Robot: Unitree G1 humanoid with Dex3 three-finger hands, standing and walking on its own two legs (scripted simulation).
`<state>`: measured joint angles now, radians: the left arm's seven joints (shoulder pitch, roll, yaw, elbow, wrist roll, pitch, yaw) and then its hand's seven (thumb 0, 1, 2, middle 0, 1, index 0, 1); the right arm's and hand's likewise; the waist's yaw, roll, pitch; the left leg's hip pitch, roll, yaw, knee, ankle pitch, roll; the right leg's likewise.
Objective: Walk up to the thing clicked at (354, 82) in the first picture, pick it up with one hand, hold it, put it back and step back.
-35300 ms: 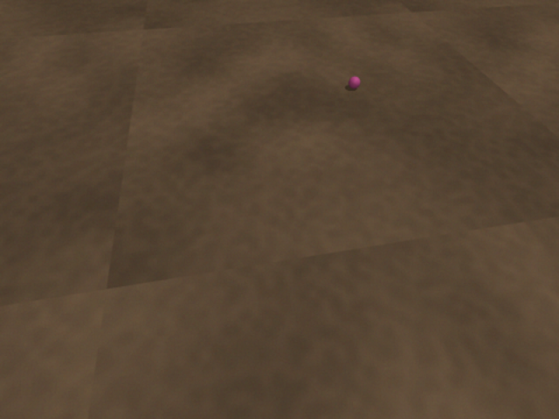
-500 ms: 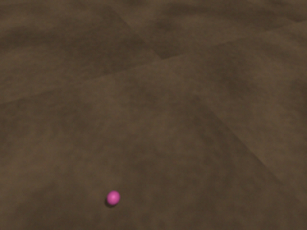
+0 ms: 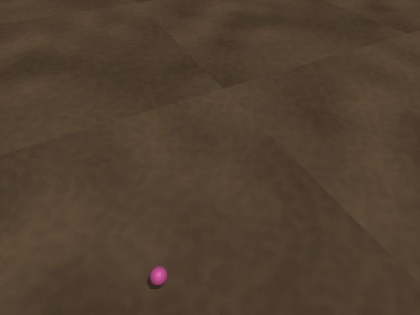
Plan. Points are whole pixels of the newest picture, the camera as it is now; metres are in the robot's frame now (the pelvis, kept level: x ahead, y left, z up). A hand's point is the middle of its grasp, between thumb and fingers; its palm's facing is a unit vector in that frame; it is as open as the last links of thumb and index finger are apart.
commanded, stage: stand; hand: left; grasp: from above
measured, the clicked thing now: (158, 275) +0.42 +0.24 -0.74
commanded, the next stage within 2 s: step back in 1.58 s
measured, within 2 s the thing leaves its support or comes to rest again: neither
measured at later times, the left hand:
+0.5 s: hand out of the picture +0.08 +0.24 -0.16, palm faces +0.00 -0.94 -0.33, open 7.4 cm
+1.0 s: hand out of the picture +0.10 +0.24 -0.15, palm faces -0.01 -0.94 -0.34, open 7.4 cm
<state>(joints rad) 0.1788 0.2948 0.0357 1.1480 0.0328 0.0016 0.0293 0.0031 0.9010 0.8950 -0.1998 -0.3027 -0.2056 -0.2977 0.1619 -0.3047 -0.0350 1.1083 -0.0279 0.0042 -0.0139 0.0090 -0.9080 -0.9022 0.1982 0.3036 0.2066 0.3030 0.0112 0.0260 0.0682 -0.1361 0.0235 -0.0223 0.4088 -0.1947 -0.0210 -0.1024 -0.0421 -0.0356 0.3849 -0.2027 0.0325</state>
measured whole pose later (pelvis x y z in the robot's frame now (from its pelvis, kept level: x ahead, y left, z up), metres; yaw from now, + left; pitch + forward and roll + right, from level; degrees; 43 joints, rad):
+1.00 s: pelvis +0.02 -0.01 +0.00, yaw -1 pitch -3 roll +0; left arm 0.10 0.32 0.03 1.15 0.02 0.00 0.01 0.00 0.90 0.89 -0.20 -0.30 -0.21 -0.30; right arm 0.10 -0.33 -0.01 1.13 -0.02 -0.01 -0.01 0.01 -0.91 -0.90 0.20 0.30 0.21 0.30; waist 0.00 0.02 0.06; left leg -0.09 0.04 0.00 0.34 -0.19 -0.03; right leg -0.08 -0.03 -0.02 0.33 -0.20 0.02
